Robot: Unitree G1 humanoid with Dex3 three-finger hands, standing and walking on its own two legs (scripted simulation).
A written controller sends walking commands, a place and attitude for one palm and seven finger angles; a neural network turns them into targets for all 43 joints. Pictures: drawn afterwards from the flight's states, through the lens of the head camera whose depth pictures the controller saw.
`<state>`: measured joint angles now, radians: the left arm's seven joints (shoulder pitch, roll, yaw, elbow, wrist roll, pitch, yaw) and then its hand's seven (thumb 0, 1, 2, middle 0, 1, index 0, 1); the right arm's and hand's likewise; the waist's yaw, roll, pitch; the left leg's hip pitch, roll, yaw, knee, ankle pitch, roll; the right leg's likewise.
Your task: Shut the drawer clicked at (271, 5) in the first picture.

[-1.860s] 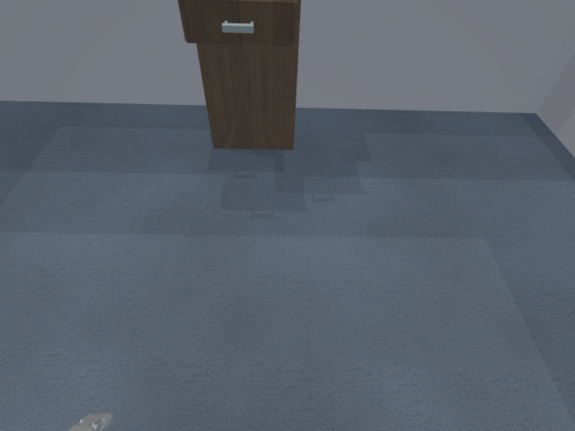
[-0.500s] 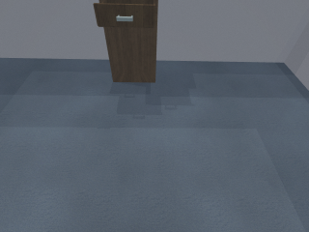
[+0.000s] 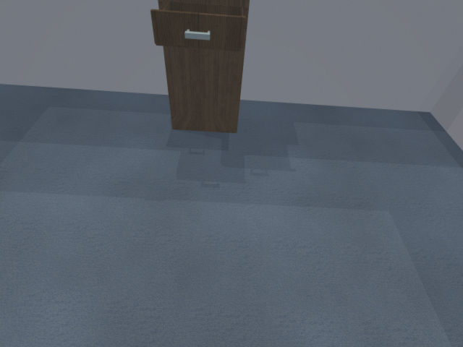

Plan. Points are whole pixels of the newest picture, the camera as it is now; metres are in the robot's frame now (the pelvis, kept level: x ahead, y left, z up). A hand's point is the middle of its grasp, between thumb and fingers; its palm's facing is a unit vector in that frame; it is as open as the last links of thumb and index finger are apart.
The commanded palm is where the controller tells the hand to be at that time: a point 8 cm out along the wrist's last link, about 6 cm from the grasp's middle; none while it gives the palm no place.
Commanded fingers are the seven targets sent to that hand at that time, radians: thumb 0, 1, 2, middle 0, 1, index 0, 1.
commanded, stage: walk to a spot facing it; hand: left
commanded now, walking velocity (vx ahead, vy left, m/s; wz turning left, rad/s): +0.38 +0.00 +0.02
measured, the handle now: (198, 33) +1.33 +0.23 +0.01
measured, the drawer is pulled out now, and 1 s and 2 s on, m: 0.27 0.27 0.27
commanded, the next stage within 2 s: take the last steps up to it in 1.40 s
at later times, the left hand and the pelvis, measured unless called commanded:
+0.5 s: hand (175, 278) +0.31 +0.14 -0.17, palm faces +0.00 -0.98 -0.19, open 7.4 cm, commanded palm none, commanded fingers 0.00 0.90 0.90 -0.20 -0.30 -0.20 -0.30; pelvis +0.20 -0.04 -0.01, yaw +1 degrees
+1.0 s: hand (157, 241) +0.40 +0.21 -0.17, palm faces +0.09 -0.99 -0.14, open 7.4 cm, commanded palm none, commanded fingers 0.00 0.90 0.90 -0.20 -0.30 -0.20 -0.30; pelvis +0.41 +0.03 +0.02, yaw +2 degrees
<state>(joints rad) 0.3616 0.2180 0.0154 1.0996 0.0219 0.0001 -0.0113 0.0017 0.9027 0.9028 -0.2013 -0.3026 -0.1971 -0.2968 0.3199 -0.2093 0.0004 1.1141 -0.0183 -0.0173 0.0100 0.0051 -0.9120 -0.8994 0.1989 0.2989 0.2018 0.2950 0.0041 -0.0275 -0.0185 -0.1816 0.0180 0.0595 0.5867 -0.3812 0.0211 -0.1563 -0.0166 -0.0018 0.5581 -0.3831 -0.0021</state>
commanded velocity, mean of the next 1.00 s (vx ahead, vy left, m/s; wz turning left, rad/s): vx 0.38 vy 0.00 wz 0.03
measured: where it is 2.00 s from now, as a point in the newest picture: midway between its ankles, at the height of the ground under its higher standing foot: (231, 236)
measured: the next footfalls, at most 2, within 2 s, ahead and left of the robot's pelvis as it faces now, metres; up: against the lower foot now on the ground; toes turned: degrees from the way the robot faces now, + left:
right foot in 0.38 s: +0.30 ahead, -0.14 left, +0.00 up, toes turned -9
left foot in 0.78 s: +0.44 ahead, +0.11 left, +0.00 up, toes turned +13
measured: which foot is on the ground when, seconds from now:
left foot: down 0.00-0.38, up 0.40-0.76, down 0.78-1.00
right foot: up 0.00-0.36, down 0.38-0.78, up 0.80-1.00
